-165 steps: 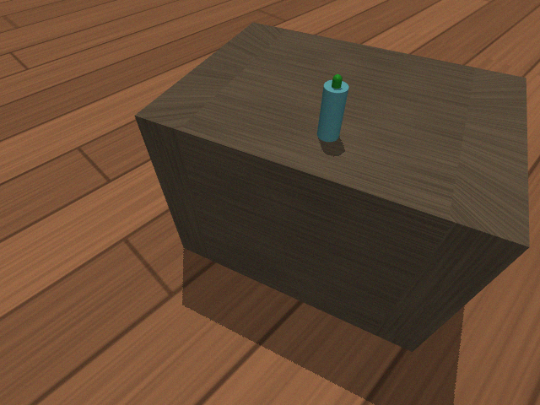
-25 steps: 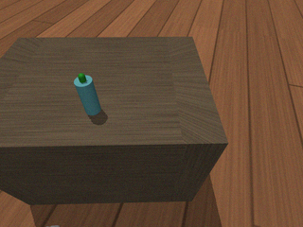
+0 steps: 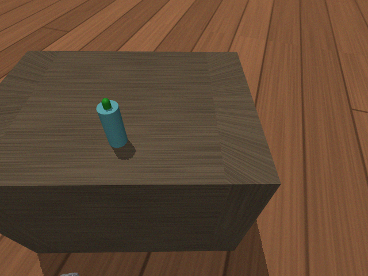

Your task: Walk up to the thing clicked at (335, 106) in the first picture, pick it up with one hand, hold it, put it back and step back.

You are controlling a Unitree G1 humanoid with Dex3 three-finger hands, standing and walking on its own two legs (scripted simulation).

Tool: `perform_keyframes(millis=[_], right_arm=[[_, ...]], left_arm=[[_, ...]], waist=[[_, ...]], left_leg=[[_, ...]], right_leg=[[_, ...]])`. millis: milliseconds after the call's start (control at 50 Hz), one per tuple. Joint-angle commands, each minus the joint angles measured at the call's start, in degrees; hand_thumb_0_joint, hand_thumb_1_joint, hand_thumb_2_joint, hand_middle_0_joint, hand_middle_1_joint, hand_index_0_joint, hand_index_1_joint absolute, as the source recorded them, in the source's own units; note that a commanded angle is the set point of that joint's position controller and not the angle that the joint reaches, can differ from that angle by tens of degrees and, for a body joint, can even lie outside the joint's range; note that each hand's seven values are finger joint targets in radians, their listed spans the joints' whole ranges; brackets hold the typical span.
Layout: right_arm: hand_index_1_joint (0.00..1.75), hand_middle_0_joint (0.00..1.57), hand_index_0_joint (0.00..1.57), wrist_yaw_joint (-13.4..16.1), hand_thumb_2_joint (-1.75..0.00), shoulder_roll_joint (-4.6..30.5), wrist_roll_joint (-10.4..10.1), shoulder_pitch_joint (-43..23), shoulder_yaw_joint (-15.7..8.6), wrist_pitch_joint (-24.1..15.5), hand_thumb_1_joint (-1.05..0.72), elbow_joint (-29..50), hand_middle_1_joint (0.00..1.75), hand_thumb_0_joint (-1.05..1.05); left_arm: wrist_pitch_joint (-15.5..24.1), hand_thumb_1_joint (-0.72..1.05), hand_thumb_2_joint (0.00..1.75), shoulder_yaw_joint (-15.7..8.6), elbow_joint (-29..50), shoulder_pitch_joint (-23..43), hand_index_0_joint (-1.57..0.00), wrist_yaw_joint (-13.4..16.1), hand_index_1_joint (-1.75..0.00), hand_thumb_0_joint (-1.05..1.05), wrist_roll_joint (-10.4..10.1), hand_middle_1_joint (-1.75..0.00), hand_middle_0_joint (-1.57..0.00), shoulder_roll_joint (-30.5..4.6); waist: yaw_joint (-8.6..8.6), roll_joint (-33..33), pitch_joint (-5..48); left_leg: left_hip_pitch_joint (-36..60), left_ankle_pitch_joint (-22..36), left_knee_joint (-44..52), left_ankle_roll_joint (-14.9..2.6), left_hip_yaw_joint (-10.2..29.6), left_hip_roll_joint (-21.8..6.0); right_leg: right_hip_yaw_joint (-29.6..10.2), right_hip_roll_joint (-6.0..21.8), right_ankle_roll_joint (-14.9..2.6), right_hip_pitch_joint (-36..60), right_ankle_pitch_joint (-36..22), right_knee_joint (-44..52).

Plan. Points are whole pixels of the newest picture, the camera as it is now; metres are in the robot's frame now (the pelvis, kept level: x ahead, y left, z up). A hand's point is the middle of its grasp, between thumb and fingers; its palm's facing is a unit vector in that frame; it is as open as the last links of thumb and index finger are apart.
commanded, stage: walk up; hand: left
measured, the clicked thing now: (112, 121) +0.52 +0.22 +0.01
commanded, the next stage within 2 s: stand in 0.60 s
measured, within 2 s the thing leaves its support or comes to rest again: neither
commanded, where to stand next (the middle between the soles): +0.05 +0.00 m, yaw +2 degrees
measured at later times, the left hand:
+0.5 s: hand out of the picture +0.08 +0.25 -0.15, palm faces +0.00 -0.94 -0.33, open 7.4 cm
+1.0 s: hand out of the picture +0.09 +0.25 -0.15, palm faces -0.03 -0.94 -0.35, open 7.4 cm
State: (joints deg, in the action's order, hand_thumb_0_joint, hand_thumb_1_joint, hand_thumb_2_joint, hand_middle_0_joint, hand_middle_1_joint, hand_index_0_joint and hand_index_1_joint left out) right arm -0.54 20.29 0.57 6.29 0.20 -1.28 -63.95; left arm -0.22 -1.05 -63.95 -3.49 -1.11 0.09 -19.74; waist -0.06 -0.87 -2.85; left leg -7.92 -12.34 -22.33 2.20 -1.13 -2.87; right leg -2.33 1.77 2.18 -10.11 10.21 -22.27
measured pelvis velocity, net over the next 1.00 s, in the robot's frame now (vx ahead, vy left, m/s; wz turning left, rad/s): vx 0.01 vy -0.01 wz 0.01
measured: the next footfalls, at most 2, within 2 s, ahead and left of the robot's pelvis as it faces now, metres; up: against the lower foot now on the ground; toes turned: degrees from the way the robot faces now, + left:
none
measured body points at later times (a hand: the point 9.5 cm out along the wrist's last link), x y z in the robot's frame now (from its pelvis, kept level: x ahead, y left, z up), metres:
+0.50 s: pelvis +0.01 +0.00 +0.00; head +0.02 -0.01 +0.45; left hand +0.08 +0.30 -0.13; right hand +0.09 -0.30 -0.13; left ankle +0.00 +0.14 -0.74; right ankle +0.02 -0.15 -0.74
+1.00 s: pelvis +0.01 -0.01 +0.00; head +0.02 -0.01 +0.45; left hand +0.09 +0.30 -0.13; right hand +0.08 -0.31 -0.13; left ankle +0.00 +0.14 -0.74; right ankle +0.02 -0.15 -0.74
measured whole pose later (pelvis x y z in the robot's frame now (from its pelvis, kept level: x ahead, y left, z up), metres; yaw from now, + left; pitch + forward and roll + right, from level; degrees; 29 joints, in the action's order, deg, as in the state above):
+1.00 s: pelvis +0.01 -0.01 +0.00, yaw +1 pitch -2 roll +0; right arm -1.0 20.5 0.6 5.7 -0.4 0.1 -65.1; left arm 0.8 0.3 -64.3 -5.0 -0.3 0.6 -20.4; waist -0.5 0.0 -3.3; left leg -5.9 -11.0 -19.0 2.8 -0.3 -3.2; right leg -1.3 1.5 1.7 -8.1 9.6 -19.7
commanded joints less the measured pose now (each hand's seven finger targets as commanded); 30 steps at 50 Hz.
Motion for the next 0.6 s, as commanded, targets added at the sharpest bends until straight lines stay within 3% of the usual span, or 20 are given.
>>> perform_keyframes(millis=[0,120,280,560,580], right_arm=[[0.3,0.2,0.2,1.0,-0.9,12.62,-0.07,-3.07,-3.11,-1.34,-0.9,3.57,0.3,0.0],[0.3,0.2,0.2,1.01,-0.9,12.32,-0.15,-3.57,-3.29,-1.17,-0.9,3.3,0.3,0.0],[0.3,0.2,0.2,0.83,-0.9,12.04,-0.12,-4.82,-3.29,-0.71,-0.9,3.18,0.3,0.0],[0.3,0.2,0.2,0.84,-0.9,11.98,-0.11,-4.06,-3.21,-0.59,-0.9,2.86,0.3,0.0],[0.3,0.2,0.2,0.81,-0.9,11.9,0.12,-3.91,-3.22,-0.33,-0.9,2.61,0.3,0.0]], left_arm=[[1.1,0.9,0.9,-2.19,2.63,2.63,-0.2,0.72,-0.3,0.0,0.05,-0.3,-0.2,-11.5],[1.24,0.9,0.9,-2.18,2.08,2.75,-0.2,0.89,-0.3,0.0,0.13,-0.3,-0.2,-11.65],[1.34,0.9,0.9,-2.11,1.53,2.37,-0.2,0.99,-0.3,0.0,0.41,-0.3,-0.2,-11.44],[1.35,0.9,0.9,-2.47,1.82,1.66,-0.2,1.12,-0.3,0.0,0.4,-0.3,-0.2,-11.66],[1.75,0.9,0.9,-2.13,2.14,1.08,-0.2,1.31,-0.3,0.0,0.56,-0.3,-0.2,-12.86]], waist=[[0.09,2.32,5.55],[-0.15,1.61,6.5],[-0.03,0.83,4.07],[-0.05,0.49,5.18],[-0.08,-0.05,4.84]], left_leg=[[0.08,7.96,5.15,-3.0,4.06,-5.11],[2.16,10.73,5.04,-2.84,3.36,-5.13],[1.55,6.16,5.94,-2.85,3.47,-4.5],[2.74,8.24,5.67,-2.66,3.33,-4.4],[2.94,8.79,5.85,-2.48,3.74,-5.05]], right_leg=[[-2.48,4.53,-3.16,3.47,-7.73,2.99],[-2.35,4.82,-2.95,3.98,-9.73,3.61],[-2.57,4.6,-2.58,2.39,-6.62,5.37],[-2.3,4.7,-2.68,3.3,-8.96,5.11],[-2.46,5.37,-2.88,3.01,-9.04,5.08]])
